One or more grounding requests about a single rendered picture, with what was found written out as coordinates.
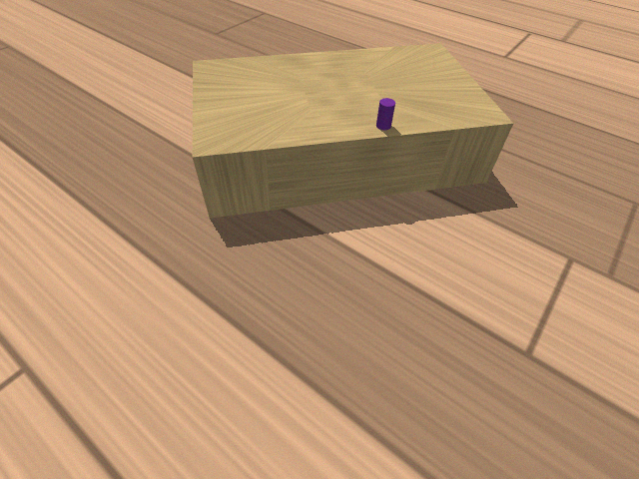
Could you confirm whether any can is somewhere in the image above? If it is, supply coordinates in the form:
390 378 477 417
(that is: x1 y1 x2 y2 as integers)
376 98 395 130

